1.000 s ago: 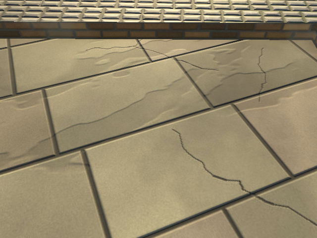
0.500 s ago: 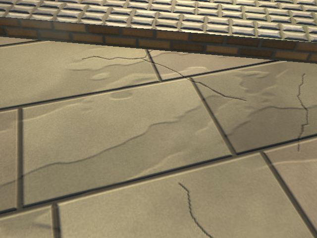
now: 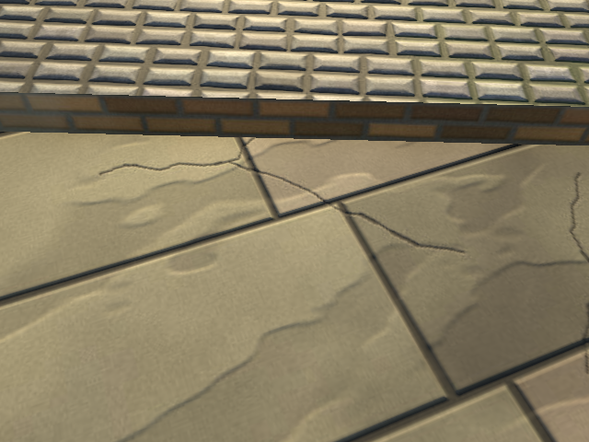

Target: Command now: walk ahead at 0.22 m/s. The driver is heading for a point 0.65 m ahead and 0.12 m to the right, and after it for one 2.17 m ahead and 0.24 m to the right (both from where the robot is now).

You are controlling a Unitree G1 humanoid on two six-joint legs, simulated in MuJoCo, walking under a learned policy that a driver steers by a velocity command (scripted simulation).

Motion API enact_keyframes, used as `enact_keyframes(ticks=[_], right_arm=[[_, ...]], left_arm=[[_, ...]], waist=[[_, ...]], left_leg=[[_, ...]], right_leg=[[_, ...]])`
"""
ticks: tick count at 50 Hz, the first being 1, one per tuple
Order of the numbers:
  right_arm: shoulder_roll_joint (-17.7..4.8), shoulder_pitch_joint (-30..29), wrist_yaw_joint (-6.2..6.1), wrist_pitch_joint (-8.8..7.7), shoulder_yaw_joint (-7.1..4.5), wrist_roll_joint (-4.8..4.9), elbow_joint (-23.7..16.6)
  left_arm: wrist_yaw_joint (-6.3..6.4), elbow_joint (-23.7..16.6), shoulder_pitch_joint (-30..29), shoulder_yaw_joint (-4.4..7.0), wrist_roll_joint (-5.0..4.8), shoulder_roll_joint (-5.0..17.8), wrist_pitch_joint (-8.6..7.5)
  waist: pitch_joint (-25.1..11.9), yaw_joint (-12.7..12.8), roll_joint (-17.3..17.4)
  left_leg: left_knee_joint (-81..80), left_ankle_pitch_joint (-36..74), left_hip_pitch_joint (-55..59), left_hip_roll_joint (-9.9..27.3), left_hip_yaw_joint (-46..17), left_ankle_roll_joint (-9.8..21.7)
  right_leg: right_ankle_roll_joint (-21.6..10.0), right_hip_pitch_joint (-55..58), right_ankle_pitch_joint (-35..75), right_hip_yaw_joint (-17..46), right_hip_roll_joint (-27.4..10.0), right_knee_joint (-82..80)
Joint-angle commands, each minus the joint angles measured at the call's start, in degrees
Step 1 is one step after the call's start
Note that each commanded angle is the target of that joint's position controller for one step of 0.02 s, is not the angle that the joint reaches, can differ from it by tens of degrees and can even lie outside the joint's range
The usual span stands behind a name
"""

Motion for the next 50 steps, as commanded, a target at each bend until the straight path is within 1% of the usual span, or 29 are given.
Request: enact_keyframes(ticks=[1,3,4,5,6,7,8,9,10,11,12,13,14,15,16,17,18,19,20,21,22,23,24,25,26,28,34,42,50], right_arm=[[-8.88,-3.31,-1.12,-0.4,-1.83,0.88,-2.98],[-8.26,-3.2,-1.27,-0.08,-1.67,0.99,-1.74],[-8.29,-3.87,-1.33,0.09,-1.7,1.14,-1.39],[-8.07,-3.99,-1.39,0.23,-1.64,1.22,-1.06],[-7.61,-2.21,-1.38,0.22,-1.55,0.84,-0.62],[-5.6,2.64,-1.22,-0.23,-1.01,-0.19,-0.09],[-0.9,9.09,-1.09,-0.13,0.5,0.09,2.29],[-3.32,6.76,-1.03,0.8,0.22,0.47,2.17],[-6.39,2.85,-1.12,2.1,-0.59,0.92,0.95],[-6.89,-0.01,-1.62,3.51,-0.97,1.03,0.48],[-6.8,-1.87,-2.18,4.73,-1.18,0.73,0.25],[-6.18,-2.37,-2.71,5.67,-1.21,0.6,0.31],[-5.28,-2.39,-3.14,6.16,-1.12,0.64,0.65],[-4.45,-2.08,-3.35,6.27,-1.0,0.64,1.35],[-3.74,-1.47,-3.4,6.25,-0.98,0.61,2.19],[-3.13,-0.7,-3.29,6.23,-0.95,0.52,3.06],[-2.95,-0.5,-3.1,6.3,-0.93,0.18,3.67],[-3.64,-1.28,-2.89,6.47,-1.02,-0.52,3.59],[-5.16,-2.38,-2.83,6.59,-1.16,-1.08,2.95],[-8.05,-3.69,-2.87,6.56,-1.83,-0.54,2.94],[-6.95,-4.28,-2.77,6.06,-1.74,-0.15,3.27],[-5.61,-4.77,-2.77,5.38,-1.43,-0.2,3.57],[-5.45,-5.49,-2.76,4.78,-1.4,-0.24,3.75],[-5.25,-5.91,-2.68,4.18,-1.37,-0.15,3.77],[-5.12,-5.7,-2.64,3.71,-1.34,-0.1,3.98],[-5.09,-4.67,-2.57,3.27,-1.31,0.17,4.53],[-4.57,-2.25,-2.57,3.4,-1.07,0.34,5.69],[-3.5,-0.61,-2.47,3.7,-0.72,0.38,6.47],[-2.71,0.27,-2.52,3.87,-0.53,0.32,6.95]], left_arm=[[-0.33,-0.48,3.12,0.13,0.19,1.96,0.41],[-0.39,-0.77,1.54,0.39,0.57,3.05,0.23],[-0.39,-0.29,2.44,0.62,0.94,3.57,0.04],[-0.25,0.85,4.34,1.07,1.43,4.4,-0.15],[0.1,1.71,6.12,1.74,1.79,6.51,-0.32],[0.42,1.63,7.01,2.13,2.42,9.37,-0.33],[0.53,2.4,9.39,1.27,2.46,6.02,0.28],[0.11,3.1,11.55,0.42,1.58,2.83,0.77],[-0.31,3.25,10.65,0.04,1.01,2.62,0.96],[-0.34,2.8,8.2,0.07,1.04,3.51,1.11],[-0.1,1.98,4.84,0.16,1.05,4.26,1.31],[0.29,1.24,1.83,0.4,1.17,5.01,1.66],[0.62,0.86,0.13,0.61,1.35,5.2,2.2],[0.92,0.85,-0.42,0.71,1.46,5.11,2.67],[1.18,1.12,-0.21,0.73,1.32,4.77,2.99],[1.36,1.5,0.02,0.72,0.84,4.42,3.23],[1.47,1.97,0.73,0.72,0.25,4.05,3.36],[1.48,2.8,2.35,0.58,-0.18,3.3,3.36],[1.38,3.38,3.49,0.51,-0.08,2.88,3.29],[1.38,3.29,4.49,0.88,0.2,3.13,3.34],[1.67,3.5,3.68,0.9,0.66,3.02,3.38],[1.85,3.83,4.04,0.95,0.56,2.58,3.38],[2.04,4.33,4.72,0.94,0.41,1.99,3.41],[2.13,4.87,5.45,1.03,0.4,1.99,3.46],[2.09,5.37,6.2,1.1,0.48,2.0,3.47],[1.96,6.06,6.56,1.22,0.42,1.95,3.5],[1.88,7.97,7.04,1.42,0.13,2.14,4.0],[2.29,10.05,7.37,1.54,-0.13,2.37,4.77],[2.56,11.64,7.08,1.57,-0.21,2.17,5.16]], waist=[[-8.16,2.98,6.33],[-6.84,3.09,6.82],[-6.81,3.99,6.47],[-7.18,4.88,5.75],[-7.96,4.73,3.36],[-11.52,2.09,-2.22],[-18.24,1.96,-9.24],[-19.75,4.43,-9.93],[-17.9,4.53,-7.22],[-15.45,3.97,-4.35],[-12.37,3.12,-2.77],[-10.68,1.98,-3.93],[-9.48,1.43,-5.26],[-9.27,1.16,-5.85],[-9.79,0.78,-5.72],[-10.18,0.27,-5.52],[-9.96,0.14,-5.27],[-9.05,0.48,-4.14],[-6.93,1.38,-2.44],[-3.91,3.51,1.6],[-2.34,2.98,3.23],[-1.92,3.45,4.33],[-1.83,3.93,5.41],[-1.82,4.15,5.95],[-2.26,4.29,5.75],[-2.8,4.07,4.7],[-3.15,3.51,2.88],[-2.7,3.5,2.26],[-1.57,3.65,2.44]], left_leg=[[-2.45,35.78,-2.54,12.4,-4.03,7.22],[-0.07,31.27,-0.44,13.29,-5.31,6.24],[2.31,28.91,0.26,13.28,-5.68,5.38],[5.5,26.07,0.6,12.09,-5.84,4.22],[9.91,21.81,0.3,9.25,-4.96,2.23],[16.65,9.19,-5.7,5.07,-3.17,-0.37],[25.93,-8.78,-11.37,2.99,-2.5,-3.44],[33.27,-24.99,-13.83,2.92,-3.97,-5.29],[36.93,-30.02,-15.86,4.16,-6.02,-5.88],[38.31,-28.62,-16.62,5.4,-6.74,-6.23],[36.45,-25.98,-15.75,6.28,-6.72,-6.5],[32.72,-22.94,-13.48,6.92,-6.43,-6.67],[28.11,-20.7,-10.6,6.59,-5.44,-6.7],[24.15,-16.9,-7.02,5.74,-4.16,-6.55],[20.11,-11.97,-3.94,4.95,-3.06,-6.28],[15.44,-6.64,-1.03,4.27,-2.04,-5.85],[11.42,-2.48,1.37,3.86,-1.44,-5.2],[8.82,-0.35,2.88,4.69,-1.99,-4.21],[6.58,-1.11,2.81,7.39,-4.15,-2.74],[6.69,-8.83,-2.54,7.67,-4.25,-1.07],[4.49,-14.44,-7.93,7.45,-4.92,-0.63],[2.79,-14.9,-9.92,7.62,-5.19,-1.07],[1.97,-13.34,-10.68,7.66,-5.29,-1.66],[1.69,-11.51,-10.55,7.69,-5.35,-2.03],[1.81,-9.88,-10.05,7.74,-5.4,-2.12],[2.41,-6.98,-9.0,7.54,-5.18,-2.12],[3.83,-1.26,-6.73,6.83,-4.31,-2.02],[4.21,2.3,-5.22,6.18,-3.47,-2.12],[3.43,1.19,-4.9,5.76,-3.03,-2.26]], right_leg=[[0.06,14.84,10.58,-2.22,2.2,-7.02],[-1.25,14.66,9.76,-1.48,1.97,-10.35],[-2.06,16.27,10.47,-1.67,2.13,-13.06],[-2.96,19.23,12.34,-2.13,2.61,-15.84],[-4.22,23.28,25.42,-0.78,0.73,-17.51],[-8.09,33.14,47.55,4.63,-5.88,-13.16],[-16.44,41.9,54.74,11.79,-13.87,-11.44],[-19.45,41.24,49.0,17.47,-16.8,-14.44],[-18.71,37.82,37.38,18.66,-16.41,-16.53],[-17.18,33.23,25.93,18.7,-15.56,-18.52],[-15.45,27.37,17.24,17.13,-14.19,-20.98],[-13.61,22.82,10.15,15.45,-12.57,-22.95],[-12.31,19.29,5.32,13.44,-10.59,-24.33],[-11.46,16.72,3.09,11.14,-8.83,-24.93],[-10.86,15.75,0.98,9.33,-7.53,-24.9],[-10.19,15.19,-2.09,7.95,-6.55,-24.64],[-9.14,14.44,-7.08,7.13,-5.62,-24.67],[-7.17,13.23,-14.02,6.59,-4.6,-25.16],[-5.0,11.67,-19.9,5.87,-3.49,-24.89],[-3.34,12.6,-20.84,2.99,-0.49,-24.71],[-2.22,16.67,-18.07,0.94,0.94,-22.49],[-2.13,19.53,-14.41,0.29,1.33,-20.6],[-2.46,21.42,-11.03,-0.15,1.41,-19.18],[-2.69,22.4,-7.85,-0.62,1.67,-18.06],[-2.88,23.31,-5.13,-0.92,1.76,-17.3],[-3.09,24.49,-1.35,-1.08,1.67,-16.47],[-2.78,26.0,4.32,-1.29,1.54,-15.09],[-2.5,26.86,6.4,-1.18,1.34,-14.47],[-2.16,26.84,5.17,-1.1,1.29,-14.86]])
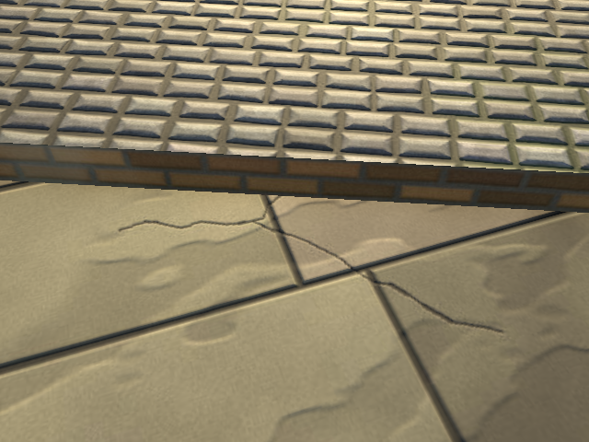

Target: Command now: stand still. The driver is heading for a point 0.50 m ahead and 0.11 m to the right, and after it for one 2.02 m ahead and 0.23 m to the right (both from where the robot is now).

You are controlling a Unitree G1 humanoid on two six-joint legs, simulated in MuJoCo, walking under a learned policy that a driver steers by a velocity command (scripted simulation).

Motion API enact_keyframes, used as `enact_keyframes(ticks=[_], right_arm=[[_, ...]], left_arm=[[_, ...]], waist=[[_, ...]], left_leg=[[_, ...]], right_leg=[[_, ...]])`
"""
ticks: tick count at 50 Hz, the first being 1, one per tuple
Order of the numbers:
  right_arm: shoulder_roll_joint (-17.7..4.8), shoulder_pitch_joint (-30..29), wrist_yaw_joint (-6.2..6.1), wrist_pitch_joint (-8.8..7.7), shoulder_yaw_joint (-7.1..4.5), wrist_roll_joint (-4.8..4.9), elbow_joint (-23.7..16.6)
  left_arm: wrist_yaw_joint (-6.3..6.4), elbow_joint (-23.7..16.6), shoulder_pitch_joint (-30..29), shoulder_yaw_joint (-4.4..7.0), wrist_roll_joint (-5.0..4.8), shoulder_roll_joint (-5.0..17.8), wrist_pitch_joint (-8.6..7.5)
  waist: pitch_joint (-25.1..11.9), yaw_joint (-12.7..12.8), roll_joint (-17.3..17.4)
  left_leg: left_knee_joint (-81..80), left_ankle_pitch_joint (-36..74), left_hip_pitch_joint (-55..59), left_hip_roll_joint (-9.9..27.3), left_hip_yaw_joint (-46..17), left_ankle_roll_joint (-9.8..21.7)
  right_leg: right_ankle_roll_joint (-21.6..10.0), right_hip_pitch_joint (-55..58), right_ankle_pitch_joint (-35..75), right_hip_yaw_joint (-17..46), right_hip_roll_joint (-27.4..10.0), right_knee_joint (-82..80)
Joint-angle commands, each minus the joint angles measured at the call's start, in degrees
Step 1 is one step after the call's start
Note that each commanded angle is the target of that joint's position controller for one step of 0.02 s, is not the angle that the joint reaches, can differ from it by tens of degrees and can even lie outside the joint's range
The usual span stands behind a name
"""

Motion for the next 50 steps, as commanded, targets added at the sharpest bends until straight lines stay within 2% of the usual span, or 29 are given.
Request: enact_keyframes(ticks=[1,6,7,8,9,10,11,12,15,18,20,21,22,23,24,25,26,27,28,30,34,41,43,45,46,47,48,49,50], right_arm=[[-5.35,4.17,-0.19,-0.2,-0.83,-0.02,-0.59],[-5.07,4.8,-0.27,-0.18,-0.74,-0.05,-0.36],[-5.16,7.23,-0.37,0.01,-0.93,0.2,0.76],[-7.68,7.87,-0.53,0.23,-1.8,0.93,0.46],[-9.98,10.69,-0.64,-0.05,-2.54,1.49,0.17],[-13.49,11.6,-0.71,-1.09,-3.7,2.12,-0.07],[-13.78,10.42,-0.8,-2.25,-4.01,1.81,-0.73],[-11.58,9.07,-0.7,-3.38,-3.55,1.03,-1.59],[-9.2,6.35,0.26,-4.4,-3.16,1.86,-3.68],[-11.73,5.42,0.67,-4.12,-3.75,2.11,-4.9],[-12.34,4.43,0.82,-4.28,-3.8,2.37,-5.72],[-11.83,2.92,0.96,-4.52,-3.46,1.89,-6.38],[-9.25,-1.03,1.19,-4.76,-2.69,0.99,-8.01],[-0.93,-2.58,1.38,-5.56,-0.72,-0.11,-11.25],[-0.98,-1.63,1.51,-7.1,-0.84,3.7,-13.86],[-4.4,-4.88,1.98,-7.96,-1.03,5.25,-15.67],[-5.6,-6.76,2.37,-8.12,-0.88,3.96,-16.3],[-5.39,-5.11,2.26,-7.68,-1.03,2.33,-15.76],[-5.66,-3.96,2.41,-6.9,-1.32,1.58,-15.64],[-5.28,-2.7,2.8,-4.9,-1.36,1.82,-15.05],[-6.11,-14.07,2.52,-4.53,-1.54,1.08,-19.01],[-4.3,-27.75,6.15,-6.18,-0.7,2.6,-24.51],[-5.35,-28.93,6.96,-6.5,-0.97,2.85,-26.1],[-9.09,-23.77,6.46,-5.92,-2.37,3.28,-26.54],[-12.33,-13.22,5.73,-5.25,-3.8,3.68,-24.05],[-15.42,2.3,4.73,-4.38,-5.2,3.71,-19.62],[-20.66,12.05,4.1,-4.56,-6.18,0.86,-17.1],[-17.83,15.38,4.33,-5.18,-5.65,0.8,-14.85],[-12.7,12.81,3.98,-5.37,-4.49,0.62,-13.27]], left_arm=[[0.24,-1.05,0.89,0.91,-0.01,5.45,-0.26],[0.3,-0.18,0.96,0.85,0.0,5.2,-0.23],[0.26,0.97,2.66,0.72,-0.11,4.38,-0.15],[0.17,1.07,2.92,1.25,-0.8,5.43,-0.24],[-0.12,-0.72,-0.78,1.52,-1.07,6.5,-0.97],[-0.83,-3.79,-6.2,0.91,-1.99,4.46,-2.42],[-1.39,-5.69,-9.73,0.91,-2.3,4.74,-3.8],[-1.8,-5.93,-9.48,1.35,-2.35,5.4,-4.89],[-2.84,-5.68,-6.71,1.51,-2.19,4.7,-7.09],[-3.57,-4.52,-3.34,1.34,-2.0,3.19,-7.33],[-3.21,-2.3,4.38,2.12,-2.16,4.3,-6.68],[-2.66,-0.13,12.62,3.35,-2.39,6.4,-6.49],[-2.33,2.71,24.59,5.03,-2.24,10.59,-6.81],[-2.85,3.1,29.76,4.31,-0.76,13.88,-7.49],[-3.94,1.57,25.13,2.6,0.42,10.46,-9.03],[-4.4,0.1,18.04,1.33,0.01,8.07,-9.62],[-4.85,-0.71,14.77,0.21,0.1,5.35,-9.72],[-5.1,-1.32,11.96,-0.07,0.43,6.0,-9.33],[-5.09,-1.81,9.97,-0.49,0.83,5.41,-8.95],[-4.38,-1.41,11.32,-1.15,0.93,4.44,-8.54],[-2.32,-0.83,16.95,-1.35,0.5,5.3,-8.61],[-1.01,-1.09,24.65,-1.42,-0.55,5.78,-7.63],[-1.02,-1.63,24.94,-0.75,-0.06,7.96,-7.22],[-0.89,-1.34,25.4,0.18,1.68,10.51,-6.36],[-0.8,-1.36,24.2,0.6,2.44,11.59,-5.52],[-0.82,-2.92,19.5,0.7,2.42,12.36,-5.07],[-2.09,-5.42,26.19,-1.61,2.45,2.0,-6.13],[-3.19,-4.58,26.95,-2.71,-0.81,-0.05,-9.3],[-3.06,-7.98,16.37,-0.36,-3.68,7.33,-10.68]], waist=[[-0.74,0.14,0.95],[-0.14,0.21,0.89],[-2.35,-0.12,1.93],[-0.19,-0.62,4.22],[3.54,-2.77,6.07],[7.72,-4.16,12.62],[11.2,-4.59,12.27],[11.41,-3.45,9.36],[7.05,-1.52,7.02],[5.04,0.3,9.24],[4.15,4.39,7.39],[1.13,8.74,6.03],[-3.6,15.08,-2.4],[-7.65,13.28,-19.06],[-7.79,9.23,-19.79],[-1.63,6.43,-11.32],[-0.41,5.54,-5.89],[-0.58,2.92,-2.64],[0.88,0.93,-3.19],[3.0,-0.44,-4.12],[7.13,2.12,-0.75],[9.02,4.16,-1.83],[6.76,2.82,-5.16],[0.77,-2.0,-11.25],[-5.09,-7.61,-14.31],[-11.88,-15.65,-13.78],[-25.28,-10.39,3.06],[-35.15,-9.31,13.19],[-23.43,-10.66,13.37]], left_leg=[[-6.53,10.81,-7.3,2.13,-1.35,1.22],[-7.09,9.13,-7.45,1.94,-1.18,1.16],[-8.55,-3.63,-6.38,1.58,-1.16,2.14],[-10.12,-19.55,-7.02,2.94,-4.2,4.66],[-14.77,-32.69,-5.97,7.83,-11.53,8.03],[-22.25,-37.37,-4.01,17.1,-23.64,12.41],[-25.54,-32.33,-2.44,22.84,-30.57,15.23],[-24.8,-25.86,2.36,23.42,-30.26,14.98],[-22.08,-13.35,5.75,18.17,-18.53,10.18],[-20.25,-11.29,-6.02,13.2,-9.57,9.57],[-15.19,-8.43,-13.88,12.13,-7.25,9.74],[-6.78,2.74,-16.95,10.68,-5.26,8.98],[16.43,14.02,-24.7,6.86,0.13,6.08],[42.37,-8.12,-37.67,0.8,-0.21,4.4],[54.18,-5.88,-47.99,-2.61,-8.72,6.34],[58.09,-0.93,-55.58,2.93,-8.43,8.17],[56.85,4.2,-54.64,5.36,-7.3,8.77],[53.07,8.33,-50.4,8.0,-6.49,8.24],[49.3,10.68,-46.97,9.49,-6.16,7.34],[45.96,13.14,-44.66,10.31,-4.74,5.43],[29.89,22.79,-47.16,8.75,-0.92,2.15],[5.0,30.72,-38.13,3.86,3.67,4.14],[2.51,26.05,-32.59,0.44,6.23,5.46],[4.22,17.95,-24.48,-3.78,8.38,7.47],[5.3,14.87,-13.01,-4.93,8.03,9.14],[5.25,15.08,7.67,-1.97,4.06,11.01],[7.62,-5.86,38.79,14.55,-24.06,19.08],[-7.85,-28.98,45.16,21.77,-51.06,22.1],[-13.51,-25.18,38.27,18.44,-46.45,17.42]], right_leg=[[-2.79,7.6,11.36,1.01,-1.61,-2.15],[-2.6,7.41,10.02,1.02,-1.59,-2.56],[-2.67,7.62,-2.97,-1.31,0.48,-1.15],[-2.9,3.07,-19.27,-3.66,2.75,2.34],[-3.02,-5.97,-25.85,-3.68,2.6,6.44],[-2.96,-13.79,-17.3,-5.59,1.7,15.1],[-3.66,-21.0,-13.73,-2.08,-2.37,21.66],[-4.15,-27.62,-12.7,-0.05,-4.66,26.45],[-4.51,-25.16,-8.44,-0.76,-6.97,18.77],[-2.5,-5.44,-5.56,-8.3,-2.26,9.87],[-2.2,8.03,-3.6,-11.57,0.66,7.21],[-3.06,17.21,-4.46,-11.86,2.24,6.11],[-5.83,29.27,-9.05,-2.11,-3.49,2.11],[-10.56,32.92,-27.65,24.37,-16.21,-6.62],[-16.52,30.47,-42.15,50.07,-23.1,-19.44],[-15.73,27.39,-41.64,44.84,-24.82,-18.76],[-14.24,23.27,-33.0,35.74,-22.04,-16.82],[-12.68,18.01,-26.45,28.2,-19.24,-16.75],[-11.58,12.53,-22.54,22.58,-16.7,-17.43],[-11.09,7.15,-18.45,16.01,-14.06,-20.33],[-11.47,6.84,-2.82,7.0,-11.8,-25.28],[-9.53,19.62,14.6,-3.37,-12.06,-28.01],[-9.14,24.9,36.2,-4.61,-13.46,-22.92],[-8.45,31.26,65.47,-4.59,-15.41,-11.38],[-8.1,30.48,75.08,-4.7,-16.15,0.78],[-6.5,18.52,71.08,-5.5,-14.36,18.56],[-4.73,-10.77,30.07,-1.65,-5.66,45.04],[-5.44,-20.58,-12.94,8.88,2.75,56.02],[-7.93,-27.32,-11.72,9.16,-0.86,58.59]])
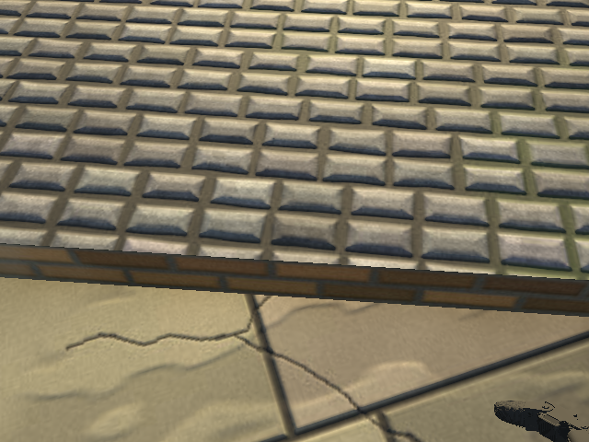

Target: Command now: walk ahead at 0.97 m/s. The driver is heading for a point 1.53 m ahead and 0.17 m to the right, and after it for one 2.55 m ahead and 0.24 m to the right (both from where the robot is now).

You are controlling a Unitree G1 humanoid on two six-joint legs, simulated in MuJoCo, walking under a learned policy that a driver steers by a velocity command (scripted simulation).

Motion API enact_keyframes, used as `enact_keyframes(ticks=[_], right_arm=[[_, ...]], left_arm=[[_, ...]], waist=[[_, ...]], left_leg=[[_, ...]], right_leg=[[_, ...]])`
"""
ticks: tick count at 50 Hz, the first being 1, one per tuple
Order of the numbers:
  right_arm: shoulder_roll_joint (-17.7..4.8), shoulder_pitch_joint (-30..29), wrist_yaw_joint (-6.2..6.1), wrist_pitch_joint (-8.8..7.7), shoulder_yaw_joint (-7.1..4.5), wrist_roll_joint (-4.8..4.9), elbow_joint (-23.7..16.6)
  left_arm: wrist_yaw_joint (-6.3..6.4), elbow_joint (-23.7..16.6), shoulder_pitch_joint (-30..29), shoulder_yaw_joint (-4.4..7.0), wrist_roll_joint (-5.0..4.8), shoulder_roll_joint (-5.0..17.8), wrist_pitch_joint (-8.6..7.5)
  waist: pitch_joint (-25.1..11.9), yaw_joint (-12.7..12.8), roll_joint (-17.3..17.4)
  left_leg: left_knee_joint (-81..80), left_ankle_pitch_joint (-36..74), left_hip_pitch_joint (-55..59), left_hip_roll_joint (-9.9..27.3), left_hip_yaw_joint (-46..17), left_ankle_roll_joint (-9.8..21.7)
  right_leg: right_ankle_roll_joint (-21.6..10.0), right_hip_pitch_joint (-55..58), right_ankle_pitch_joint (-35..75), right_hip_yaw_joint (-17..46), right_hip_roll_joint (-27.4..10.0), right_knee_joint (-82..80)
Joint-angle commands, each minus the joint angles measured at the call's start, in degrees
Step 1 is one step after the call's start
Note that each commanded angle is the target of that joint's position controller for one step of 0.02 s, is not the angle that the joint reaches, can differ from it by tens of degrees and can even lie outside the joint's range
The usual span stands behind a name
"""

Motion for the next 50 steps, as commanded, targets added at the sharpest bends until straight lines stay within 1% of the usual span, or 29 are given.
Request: enact_keyframes(ticks=[1,2,4,6,11,15,17,19,21,22,23,24,25,27,31,33,36,37,38,39,40,41,42,43,44,45,46,47,50], right_arm=[[-7.04,23.84,-0.97,-0.44,-2.55,-1.51,5.98],[-4.91,19.37,-0.54,-1.05,-1.74,-2.24,6.26],[-1.54,13.0,-0.11,-1.62,-0.48,-3.3,6.47],[-2.49,11.88,-0.26,-1.43,-0.29,-1.27,7.41],[-6.31,17.47,-2.41,-2.05,-0.53,-1.27,7.9],[-7.96,26.09,-3.34,-1.62,-0.41,-0.62,10.14],[-8.6,26.04,-3.59,-0.3,-0.51,-0.77,9.89],[-9.86,25.57,-3.92,1.79,-0.48,-2.29,10.39],[-12.17,16.33,-3.77,2.6,-0.88,-2.75,7.87],[-4.36,14.31,-3.44,1.3,1.1,-3.74,5.0],[4.01,28.72,-2.36,-1.97,3.28,1.0,5.37],[-3.19,24.14,-1.87,-3.52,2.17,3.06,5.25],[-4.97,16.28,-1.75,-3.55,1.82,3.74,3.11],[0.55,13.32,-1.85,-2.08,3.08,1.0,2.29],[6.84,13.08,-0.68,2.32,5.96,0.98,-2.21],[11.44,4.82,-1.93,2.9,8.69,0.88,-7.34],[7.99,-5.62,-1.06,0.96,10.38,0.63,-15.21],[5.32,-8.8,-0.48,0.96,10.69,0.7,-17.01],[5.82,-8.62,-0.59,0.4,10.55,-0.33,-18.09],[3.56,-5.71,-1.13,-0.18,9.38,-0.4,-17.97],[-0.65,-3.32,-2.23,-0.2,7.38,0.05,-17.19],[-4.38,3.71,-1.99,0.16,5.72,0.2,-15.88],[-7.22,11.6,-1.03,0.51,4.35,-0.68,-13.8],[-12.38,19.26,0.11,0.83,2.53,-2.23,-8.6],[-16.44,27.07,0.76,1.26,1.84,-5.1,-1.63],[-8.29,30.27,-0.47,1.74,2.95,-6.06,0.76],[-4.31,26.53,-0.94,1.29,2.93,-1.94,3.44],[-0.28,24.3,-0.53,0.7,3.48,0.18,7.24],[7.41,16.69,-0.48,-0.22,4.04,-2.36,8.83]], left_arm=[[-0.46,-10.46,-9.99,1.22,-4.49,7.4,-4.64],[-0.31,-11.54,-13.18,1.04,-3.44,6.02,-4.69],[-0.57,-11.11,-8.98,1.19,-1.97,3.72,-2.42],[-0.29,-11.8,-8.83,0.69,-1.79,1.95,-0.42],[0.12,-16.92,-23.78,0.79,0.38,5.54,-1.04],[-1.32,-18.47,-30.49,-0.02,-1.09,3.49,-1.7],[-1.84,-20.38,-32.67,0.38,-1.14,5.23,-1.58],[-2.09,-19.65,-24.09,2.07,-1.0,8.85,-1.28],[-1.21,-12.91,1.06,5.03,-1.41,14.37,-0.39],[-0.31,-8.78,9.42,5.76,-0.66,19.71,0.46],[-1.06,-9.87,6.79,5.19,1.84,19.43,-0.4],[-1.48,-9.92,2.46,4.17,1.42,12.07,-0.6],[-1.64,-9.68,-0.34,2.78,1.61,6.96,-0.68],[-3.13,-7.87,-3.25,1.19,2.4,3.25,-0.21],[-2.95,-4.73,-6.0,-1.7,1.7,0.51,1.53],[-2.15,-1.89,-0.72,-2.89,2.79,0.91,1.63],[-0.83,-1.42,-0.52,-4.23,-0.37,1.14,2.24],[0.09,-1.26,1.55,-4.76,-1.19,0.45,1.51],[0.22,-1.25,2.94,-5.11,-1.82,0.8,-0.3],[0.55,0.39,6.65,-4.75,-2.95,3.32,-1.23],[1.0,0.61,9.21,-3.71,-1.93,8.13,-1.35],[1.46,0.2,7.7,-0.75,-1.08,18.92,-0.08],[2.38,-0.15,3.44,0.33,-0.89,19.88,2.1],[3.67,-2.41,0.94,0.19,1.54,16.96,2.73],[1.56,-3.06,7.54,-1.85,3.7,1.93,1.2],[-2.14,-2.71,9.54,-1.17,2.16,0.79,-1.77],[-3.44,-8.73,-3.11,-0.31,-0.49,1.77,-1.99],[-2.88,-16.2,-19.07,-0.92,0.49,0.87,-1.28],[-3.49,-16.98,-12.28,-2.81,-1.11,-2.35,0.2]], waist=[[-15.31,-10.07,7.61],[-9.96,-6.83,-0.19],[-5.37,0.55,1.46],[-0.02,3.08,3.85],[5.48,-0.6,1.23],[4.3,-3.87,2.71],[4.89,-2.73,3.18],[-2.2,3.51,7.59],[-12.99,17.11,10.04],[-15.91,15.56,-6.57],[-23.98,5.13,-24.67],[-17.95,6.6,-13.98],[-9.3,6.49,-6.97],[-5.06,2.2,3.0],[3.75,-5.35,-1.04],[7.17,-3.58,-4.54],[9.4,-3.87,3.32],[4.72,-3.61,4.03],[-3.94,-4.17,-0.58],[-11.76,-5.99,-2.44],[-19.73,-7.59,-5.96],[-19.22,-12.38,-17.73],[-18.27,-16.26,-22.14],[-19.75,-17.35,-16.46],[-26.59,-8.88,25.55],[-31.95,-9.06,19.84],[-17.68,-7.92,10.77],[-2.75,-7.38,0.63],[-0.48,1.93,-1.69]], left_leg=[[-23.26,-27.98,53.78,19.63,-42.98,9.54],[-24.7,-19.34,41.44,17.89,-36.12,8.89],[-26.55,-16.65,24.83,14.42,-27.33,8.26],[-30.62,-17.23,15.85,14.02,-22.11,7.92],[-34.54,-1.2,11.55,8.93,-9.99,6.11],[-36.21,2.67,23.03,11.16,-6.91,5.09],[-30.93,22.0,33.76,12.99,-5.9,3.98],[-16.99,53.1,44.96,15.75,-5.77,2.19],[10.99,58.12,30.57,12.26,-4.07,-0.07],[37.44,10.57,10.83,4.64,-6.5,-1.41],[51.85,-21.83,-8.58,-4.76,-18.22,-1.12],[53.48,-17.98,-15.31,0.67,-17.88,1.22],[53.7,-13.77,-17.68,3.52,-14.22,1.57],[64.19,-9.87,-18.31,6.65,-10.86,0.68],[79.55,-10.99,-33.57,9.2,-11.04,-1.52],[101.8,-15.37,-48.48,5.41,-10.73,-2.33],[74.23,-8.28,-46.76,6.56,-6.35,-2.74],[59.19,-4.26,-25.86,7.14,3.67,-3.11],[52.72,2.57,0.85,7.34,7.78,-1.92],[47.61,3.54,14.5,2.9,10.91,-1.5],[42.84,-0.56,21.37,-2.4,12.49,-1.34],[28.85,-11.58,15.4,-2.61,8.63,-1.41],[15.14,-9.3,12.55,-2.04,1.73,0.07],[10.88,2.27,20.69,1.08,-12.4,2.54],[-3.49,42.73,39.95,19.62,-44.79,17.17],[-14.22,40.84,41.78,23.54,-63.07,18.98],[-14.23,30.15,35.07,22.62,-53.6,14.42],[-12.04,24.15,25.38,17.16,-38.77,8.3],[-14.34,18.8,16.13,12.09,-17.54,3.55]], right_leg=[[-4.62,-46.16,3.01,5.98,-0.88,29.78],[-4.64,-43.7,5.62,4.96,-3.05,26.34],[-4.14,-37.01,8.49,5.19,-6.97,22.2],[-2.29,-37.95,6.8,3.93,-9.2,17.59],[1.81,-39.89,30.7,-1.94,-7.91,-5.26],[1.97,-32.53,39.25,-5.45,-3.29,-18.98],[0.31,-35.78,32.28,-6.3,-1.31,-22.53],[-3.28,-31.73,20.81,-8.42,1.9,-19.77],[-5.64,0.01,22.42,-7.51,2.11,-22.96],[-4.19,14.76,12.07,8.47,-7.78,-21.69],[-14.78,27.25,-4.91,45.46,-19.31,-37.2],[-14.24,24.24,-20.45,48.08,-17.98,-44.18],[-13.54,14.47,-16.75,37.68,-17.03,-44.42],[-12.76,-1.71,-6.21,27.43,-13.51,-42.48],[-9.75,-23.74,-3.4,12.53,-11.17,-43.11],[-10.19,-23.57,3.46,11.39,-13.23,-44.81],[-4.85,-30.0,2.97,-0.3,-6.2,-47.51],[-6.1,-41.18,10.53,-2.76,-6.48,-57.23],[-7.38,-46.16,30.02,-2.89,-7.38,-60.69],[-6.79,-37.43,68.67,-5.52,-5.62,-53.96],[-6.21,-23.85,107.47,-6.88,-4.85,-44.21],[-6.05,-5.78,121.65,-3.66,-8.55,-34.87],[-4.85,6.96,127.51,-1.54,-10.72,-24.13],[-4.98,3.45,113.77,-0.16,-8.58,-8.04],[-0.11,-18.92,13.97,3.56,10.96,25.84],[-0.52,-28.5,4.62,18.18,16.09,49.81],[-1.39,-39.87,0.85,13.95,14.23,57.63],[-4.53,-47.67,-1.5,8.4,10.49,56.82],[-5.01,-45.81,2.81,9.93,5.04,43.58]])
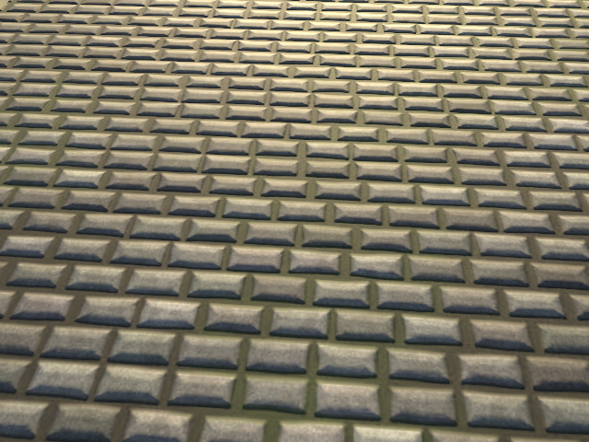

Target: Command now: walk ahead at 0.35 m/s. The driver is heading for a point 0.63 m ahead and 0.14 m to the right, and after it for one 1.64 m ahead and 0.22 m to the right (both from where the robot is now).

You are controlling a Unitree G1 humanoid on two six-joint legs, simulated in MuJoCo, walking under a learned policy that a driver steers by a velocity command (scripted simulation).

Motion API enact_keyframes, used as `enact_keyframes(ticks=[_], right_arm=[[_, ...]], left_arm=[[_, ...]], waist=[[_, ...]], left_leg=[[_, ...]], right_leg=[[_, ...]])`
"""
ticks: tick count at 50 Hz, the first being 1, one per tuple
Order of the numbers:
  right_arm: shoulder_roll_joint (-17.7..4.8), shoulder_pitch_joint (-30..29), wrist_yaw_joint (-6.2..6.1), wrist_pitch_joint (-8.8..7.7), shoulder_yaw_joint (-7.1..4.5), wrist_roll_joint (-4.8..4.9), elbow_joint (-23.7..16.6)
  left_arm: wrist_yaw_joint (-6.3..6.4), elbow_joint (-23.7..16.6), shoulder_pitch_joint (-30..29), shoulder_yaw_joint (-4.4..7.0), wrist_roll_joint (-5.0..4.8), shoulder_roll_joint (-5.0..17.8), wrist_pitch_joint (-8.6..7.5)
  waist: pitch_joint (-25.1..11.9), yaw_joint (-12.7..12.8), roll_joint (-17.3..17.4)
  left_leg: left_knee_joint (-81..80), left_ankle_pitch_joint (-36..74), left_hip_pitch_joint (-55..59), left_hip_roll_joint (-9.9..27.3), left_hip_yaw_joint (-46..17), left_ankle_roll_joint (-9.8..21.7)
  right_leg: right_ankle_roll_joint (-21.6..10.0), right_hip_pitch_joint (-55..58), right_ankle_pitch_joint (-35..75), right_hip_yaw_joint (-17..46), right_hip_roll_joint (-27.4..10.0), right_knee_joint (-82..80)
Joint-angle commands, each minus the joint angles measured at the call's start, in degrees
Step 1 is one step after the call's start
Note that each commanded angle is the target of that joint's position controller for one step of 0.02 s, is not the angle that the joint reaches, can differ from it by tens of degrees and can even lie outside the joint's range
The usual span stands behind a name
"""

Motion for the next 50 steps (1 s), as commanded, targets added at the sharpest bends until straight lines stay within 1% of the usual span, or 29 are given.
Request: enact_keyframes(ticks=[1,2,4,6,9,12,14,15,16,17,18,19,22,23,25,29,31,33,34,35,36,37,38,39,41,44,46,48,50], right_arm=[[4.91,-3.12,0.21,-1.12,0.88,-0.62,-0.28],[4.35,-5.97,0.33,-1.61,1.28,-0.66,-0.97],[-0.46,-5.78,-1.13,-2.19,0.6,-0.69,0.12],[-5.82,2.92,-2.92,-1.76,-0.79,0.56,2.72],[-8.75,5.44,-4.37,-0.83,-1.68,0.89,1.95],[-11.54,0.27,-5.14,0.68,-3.26,0.86,-0.26],[-9.07,1.34,-5.53,1.75,-3.12,0.27,-1.93],[-7.31,3.72,-5.43,2.12,-2.42,-1.58,-3.88],[-1.65,14.35,-4.1,2.2,-0.83,-1.55,-4.29],[-7.12,14.6,-2.86,1.94,-1.81,-0.68,-3.71],[-10.14,6.74,-2.79,2.2,-2.81,0.31,-5.42],[-9.33,0.16,-3.76,2.76,-3.13,-0.97,-6.68],[-9.21,-2.17,-5.43,3.64,-3.5,-1.03,-10.59],[-8.21,-0.56,-5.45,3.47,-3.52,-0.87,-10.63],[-7.94,-1.91,-5.07,2.99,-3.62,-0.68,-11.57],[-7.9,-3.99,-3.78,1.78,-3.98,0.08,-12.51],[-8.26,-3.09,-3.36,1.13,-4.39,0.2,-12.32],[-10.13,5.12,-3.51,0.74,-5.46,-0.04,-9.93],[-11.94,11.11,-4.0,0.76,-6.46,0.34,-7.78],[-11.8,8.33,-4.01,0.63,-6.23,1.01,-9.46],[-14.65,2.77,-3.92,0.4,-6.51,-1.17,-12.18],[-14.39,-0.38,-4.51,-0.27,-7.15,-0.61,-13.23],[-11.55,-1.98,-4.87,-0.49,-6.27,0.55,-13.73],[-10.54,-1.64,-4.93,-0.28,-5.69,0.69,-14.14],[-11.95,0.59,-4.55,-0.51,-5.4,-0.7,-13.26],[-10.49,6.02,-3.58,-0.87,-4.68,-1.84,-10.74],[-9.09,8.25,-3.43,-0.32,-4.22,-2.07,-9.22],[-8.81,8.69,-3.47,0.66,-3.89,-1.12,-8.27],[-11.12,8.71,-3.43,1.57,-4.14,0.87,-7.2]], left_arm=[[-0.3,-4.99,4.91,-1.46,-2.13,-1.74,-0.02],[0.72,-5.08,3.32,-0.9,-2.09,0.14,0.3],[1.76,-7.68,-0.53,-0.98,-0.11,0.03,-0.37],[1.93,-9.19,-7.59,-1.53,0.19,-1.63,-0.6],[0.68,-9.16,-10.06,-0.36,-0.5,2.18,0.04],[-0.97,-9.03,-4.76,2.16,0.37,6.99,0.44],[-0.72,-6.78,1.53,4.7,1.04,11.91,0.87],[0.05,-7.65,3.7,5.43,1.57,14.93,1.14],[0.63,-11.7,0.0,5.62,3.3,17.76,1.46],[0.48,-13.88,-2.45,5.32,1.93,13.18,2.09],[0.85,-15.31,-4.44,4.6,1.04,9.65,2.48],[1.17,-15.02,-5.04,4.19,0.04,8.29,3.01],[2.86,-16.25,-3.9,4.25,0.83,8.38,4.04],[3.18,-16.64,-3.79,4.37,0.67,8.15,4.22],[3.9,-18.01,-3.63,5.21,-0.57,10.0,4.36],[4.21,-19.68,-2.64,6.48,-1.13,11.93,4.7],[3.99,-20.74,-3.7,6.64,-1.41,11.32,5.28],[3.5,-23.49,-8.65,6.23,-1.56,9.28,5.71],[3.27,-23.87,-8.34,5.64,-2.2,6.27,5.73],[3.09,-22.3,-1.59,3.82,-2.65,-0.22,5.7],[2.21,-25.44,-3.19,4.24,-2.0,3.32,4.59],[1.64,-25.99,-5.0,4.67,-1.58,6.78,3.82],[1.28,-24.73,-3.62,4.93,-0.86,8.12,3.72],[1.04,-23.33,-1.91,5.11,-0.03,8.11,4.03],[0.97,-23.21,-2.15,4.75,0.29,7.56,4.26],[1.67,-22.48,-3.1,3.75,-1.28,5.12,4.15],[1.52,-22.33,-5.77,3.75,-1.46,5.04,3.7],[0.59,-23.69,-10.83,3.03,-0.69,3.74,2.65],[-0.64,-24.42,-14.25,2.21,-0.51,1.6,1.49]], waist=[[6.62,7.34,-3.81],[6.43,7.63,-2.52],[4.64,7.48,3.54],[-0.48,2.65,4.88],[-2.14,0.31,6.21],[-3.71,4.09,11.2],[-5.68,4.92,3.26],[-8.39,3.79,-8.65],[-15.89,-2.75,-22.27],[-21.37,0.12,-13.68],[-14.93,1.6,-5.77],[-8.73,1.72,3.34],[-6.36,0.04,-2.7],[-7.82,-1.2,-2.61],[-7.65,-0.82,-4.68],[-4.94,-0.34,-9.13],[-2.97,-1.06,-10.54],[-0.73,-5.81,-11.59],[-1.62,-7.49,-5.76],[-4.75,-3.05,10.15],[0.32,-0.15,16.93],[4.36,0.68,17.21],[5.63,0.76,13.06],[4.75,0.93,9.21],[6.33,0.41,5.53],[8.67,-0.98,5.57],[11.07,-1.89,4.93],[12.42,-2.93,4.44],[12.09,-3.57,5.99]], left_leg=[[-27.55,32.45,5.16,9.71,-11.55,4.27],[-31.62,39.22,3.16,7.62,-6.93,3.28],[-33.22,55.14,0.32,5.1,-1.09,4.32],[-33.3,53.42,10.22,4.97,-1.32,4.29],[-31.28,47.56,24.18,9.18,-1.39,2.89],[-21.64,39.99,24.28,13.55,-1.97,0.24],[-5.32,35.76,21.38,8.26,0.0,-2.6],[11.22,12.23,9.36,2.88,0.69,-4.76],[33.59,-19.45,-8.52,-6.56,-5.0,-7.81],[39.35,-14.72,-11.28,-2.72,-13.47,-6.39],[38.56,-9.32,-13.47,-1.42,-13.35,-5.35],[34.14,-4.36,-13.85,0.35,-13.04,-4.57],[25.45,-1.82,-9.75,0.69,-14.48,-5.7],[20.1,-0.71,-8.71,0.95,-13.86,-5.64],[10.46,-0.28,-6.71,0.07,-12.01,-6.37],[-3.79,0.98,3.92,-1.77,-10.45,-6.66],[-10.12,3.54,11.81,-2.68,-9.09,-6.59],[-21.52,7.94,26.68,-1.4,-7.31,-5.31],[-26.12,7.08,37.55,4.6,-9.19,-3.91],[-25.18,-5.76,38.64,21.44,-25.77,-1.5],[-32.33,-23.65,31.52,28.09,-42.48,4.2],[-34.88,-30.01,27.05,29.47,-44.8,5.99],[-34.47,-25.95,25.64,26.13,-38.1,3.89],[-33.73,-20.88,23.8,22.43,-30.99,1.34],[-35.15,-14.29,17.13,18.43,-21.84,0.36],[-36.97,-10.76,15.34,16.59,-15.41,2.35],[-36.74,-1.89,17.02,16.19,-10.87,3.42],[-36.67,8.06,16.18,15.72,-7.44,3.72],[-36.92,14.42,13.73,15.1,-6.65,3.69]], right_leg=[[0.3,-11.14,0.63,1.25,-5.13,-16.38],[1.25,-7.27,2.72,-2.67,-5.66,-26.57],[4.88,1.46,11.73,-9.57,-5.42,-45.08],[6.87,4.71,20.69,-12.67,-4.25,-61.1],[7.24,2.53,29.1,-11.27,-4.05,-72.62],[4.69,8.66,26.98,-7.9,-6.98,-74.95],[1.89,16.2,30.29,-8.54,-5.32,-77.72],[-1.56,26.42,51.5,5.21,-14.47,-76.0],[-16.51,40.77,51.71,31.09,-27.4,-77.45],[-16.39,39.58,30.22,33.56,-25.63,-82.71],[-12.48,32.82,19.37,26.9,-21.57,-83.03],[-6.91,24.44,10.84,21.66,-17.16,-84.97],[-7.04,15.78,11.17,20.86,-13.75,-86.99],[-5.73,15.46,3.25,19.28,-11.27,-87.33],[-5.46,13.09,-10.45,20.92,-9.99,-89.39],[-3.97,6.41,-18.68,22.2,-8.9,-91.05],[-1.42,2.0,-15.93,20.84,-6.93,-90.79],[4.5,-7.62,-13.46,17.7,-3.04,-88.37],[8.54,-15.86,-14.13,11.42,0.94,-77.09],[5.48,-18.82,-14.12,4.39,2.3,-54.37],[4.7,-31.5,-6.66,2.4,-1.99,-44.22],[5.04,-34.85,-2.08,0.22,-7.3,-36.59],[5.91,-34.01,1.45,-1.38,-8.46,-31.43],[6.79,-31.21,3.32,-3.6,-8.98,-25.98],[8.17,-27.38,8.34,-5.42,-10.0,-19.54],[9.07,-26.27,13.86,-3.31,-10.23,-20.67],[9.24,-26.47,16.18,-2.58,-10.16,-26.66],[9.26,-21.14,18.84,-5.61,-10.57,-40.61],[9.33,-10.04,19.59,-11.17,-10.88,-54.03]])
Keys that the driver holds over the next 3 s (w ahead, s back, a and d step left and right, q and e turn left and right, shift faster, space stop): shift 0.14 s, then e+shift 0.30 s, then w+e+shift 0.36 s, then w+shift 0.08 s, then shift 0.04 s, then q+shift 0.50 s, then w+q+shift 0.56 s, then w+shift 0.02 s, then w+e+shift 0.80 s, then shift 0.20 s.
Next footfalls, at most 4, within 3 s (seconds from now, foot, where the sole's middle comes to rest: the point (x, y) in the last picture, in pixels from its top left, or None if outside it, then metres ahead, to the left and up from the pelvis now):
0.28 right None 0.36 -0.11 -0.74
0.70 left None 0.38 0.08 -0.74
1.12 right None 0.45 -0.35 -0.74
1.54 left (355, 432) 0.57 -0.11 -0.74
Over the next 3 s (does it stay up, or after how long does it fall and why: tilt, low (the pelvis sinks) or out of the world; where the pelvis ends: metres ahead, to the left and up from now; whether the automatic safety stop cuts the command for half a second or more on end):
stays up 1.58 -0.15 0.02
